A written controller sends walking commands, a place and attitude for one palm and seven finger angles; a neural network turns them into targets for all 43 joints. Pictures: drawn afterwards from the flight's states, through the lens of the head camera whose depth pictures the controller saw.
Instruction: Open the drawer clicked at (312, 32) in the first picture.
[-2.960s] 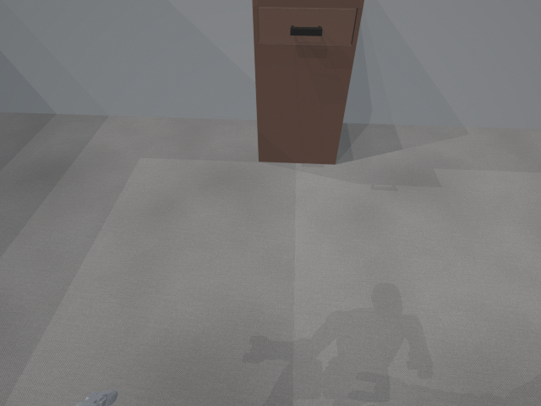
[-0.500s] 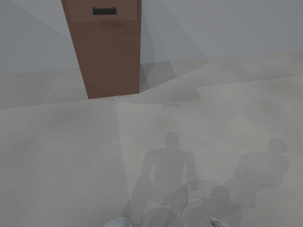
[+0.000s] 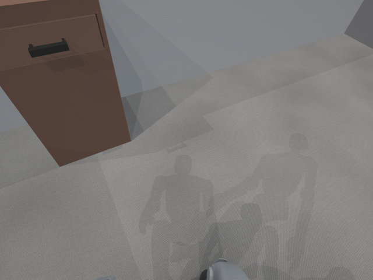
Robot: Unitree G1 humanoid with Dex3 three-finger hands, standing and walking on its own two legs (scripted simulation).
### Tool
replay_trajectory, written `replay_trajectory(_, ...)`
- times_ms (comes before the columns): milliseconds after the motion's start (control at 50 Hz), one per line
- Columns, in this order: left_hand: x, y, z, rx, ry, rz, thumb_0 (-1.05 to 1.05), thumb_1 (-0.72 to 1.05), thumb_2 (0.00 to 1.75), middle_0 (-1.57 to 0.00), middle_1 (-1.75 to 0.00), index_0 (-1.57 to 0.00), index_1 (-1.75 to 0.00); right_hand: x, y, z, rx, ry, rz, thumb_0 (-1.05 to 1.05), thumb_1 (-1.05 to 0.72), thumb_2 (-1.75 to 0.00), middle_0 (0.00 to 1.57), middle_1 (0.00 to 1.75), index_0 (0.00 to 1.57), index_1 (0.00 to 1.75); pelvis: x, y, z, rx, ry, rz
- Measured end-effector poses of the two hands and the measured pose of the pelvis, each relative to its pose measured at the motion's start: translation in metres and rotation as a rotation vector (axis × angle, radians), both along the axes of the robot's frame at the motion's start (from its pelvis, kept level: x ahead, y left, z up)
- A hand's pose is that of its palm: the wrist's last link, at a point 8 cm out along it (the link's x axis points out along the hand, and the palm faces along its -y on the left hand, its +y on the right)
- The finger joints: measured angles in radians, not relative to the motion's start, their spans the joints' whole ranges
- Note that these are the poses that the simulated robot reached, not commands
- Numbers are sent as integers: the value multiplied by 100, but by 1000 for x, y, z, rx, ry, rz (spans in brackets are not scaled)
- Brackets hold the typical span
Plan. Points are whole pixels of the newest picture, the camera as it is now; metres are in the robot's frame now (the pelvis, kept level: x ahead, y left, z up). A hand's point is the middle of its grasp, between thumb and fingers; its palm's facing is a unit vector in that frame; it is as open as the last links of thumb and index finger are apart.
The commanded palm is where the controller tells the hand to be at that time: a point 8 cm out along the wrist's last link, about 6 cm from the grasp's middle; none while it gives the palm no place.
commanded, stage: walk to a spot facing it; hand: left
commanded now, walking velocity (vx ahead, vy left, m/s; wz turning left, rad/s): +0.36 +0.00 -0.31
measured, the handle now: (48, 46) +0.91 +0.52 -0.01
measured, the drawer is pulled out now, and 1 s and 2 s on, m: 0.00 0.00 0.00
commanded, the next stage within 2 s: turn to face it in 0.36 s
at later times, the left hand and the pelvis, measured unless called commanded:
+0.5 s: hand (109, 251) +0.23 +0.20 -0.19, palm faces -0.03 -0.99 -0.16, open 7.3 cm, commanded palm none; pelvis +0.25 +0.02 -0.01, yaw -7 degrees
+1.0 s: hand (123, 178) +0.41 +0.18 -0.14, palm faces +0.11 -0.95 -0.27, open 7.4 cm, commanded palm none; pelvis +0.32 -0.02 +0.00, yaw +6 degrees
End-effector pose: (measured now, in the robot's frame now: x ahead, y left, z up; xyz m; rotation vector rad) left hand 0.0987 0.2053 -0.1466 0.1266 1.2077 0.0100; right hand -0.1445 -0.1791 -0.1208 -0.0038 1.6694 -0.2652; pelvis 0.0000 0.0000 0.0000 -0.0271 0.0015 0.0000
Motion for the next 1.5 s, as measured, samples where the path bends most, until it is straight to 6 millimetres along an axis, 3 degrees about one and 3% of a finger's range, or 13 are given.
replay_trajectory(80,63,-18,-8,0,-48,-36,1,91,90,-19,-29,-19,-30,19,8,-6,47,93,-49,1,-91,-89,20,30,20,29,48,-11,-13,2,6,-21)
replay_trajectory(140,86,-23,-10,6,-74,-6,1,91,89,-19,-29,-19,-30,60,-2,-14,55,83,-56,1,-91,-89,21,30,20,30,79,-20,-15,5,-7,-39)
replay_trajectory(300,101,16,12,126,42,22,-2,95,89,-20,-29,-20,-30,271,-54,-18,-60,-309,35,2,-93,-89,20,30,20,29,149,-17,4,6,-11,-77)
replay_trajectory(400,109,28,9,111,141,36,-1,93,89,-19,-29,-19,-30,372,-73,-8,-117,-450,94,3,-96,-89,20,30,20,29,195,-2,3,2,-9,-89)
replay_trajectory(520,131,44,-16,62,253,61,0,92,89,-19,-29,-19,-30,469,-55,-7,-159,-543,162,2,-94,-90,20,30,20,29,257,22,-13,-1,-20,-124)
replay_trajectory(580,159,50,-17,64,263,36,1,91,89,-19,-29,-19,-30,486,-39,-4,-150,-557,147,1,-93,-89,20,30,20,29,276,27,-10,7,-36,-140)
replay_trajectory(640,200,52,-9,66,198,30,1,91,89,-19,-29,-19,-30,482,-23,-3,-121,-507,127,1,-92,-89,20,30,20,29,289,30,-1,2,-36,-113)
replay_trajectory(780,285,47,14,87,-7,72,1,93,89,-19,-29,-19,-30,468,-32,-10,-82,-347,141,-1,-96,-89,21,30,20,30,306,24,6,18,-12,-29)
replay_trajectory(900,314,34,28,141,-91,103,1,92,89,-19,-29,-19,-30,474,-52,-29,-20,-304,151,0,-93,-89,21,30,20,30,316,0,0,43,-2,36)
replay_trajectory(1020,296,19,43,181,-99,172,1,91,89,-20,-29,-20,-30,510,-76,-32,8,-324,220,1,-92,-89,20,30,20,29,321,-20,4,61,-13,126)
replay_trajectory(1200,235,11,39,170,-22,332,1,91,89,-20,-30,-20,-30,581,-86,-17,-7,-380,401,1,-91,-89,20,30,20,29,324,-28,9,67,-10,252)
replay_trajectory(1400,129,30,0,108,169,506,1,91,89,-20,-30,-20,-30,658,-20,-1,-30,-537,629,1,-91,-90,20,30,20,29,312,-1,-7,22,1,354)
replay_trajectory(1500,105,41,-1,96,226,546,1,91,89,-19,-29,-19,-30,659,9,12,-21,-572,685,1,-91,-89,20,30,20,29,305,8,-1,18,-9,377)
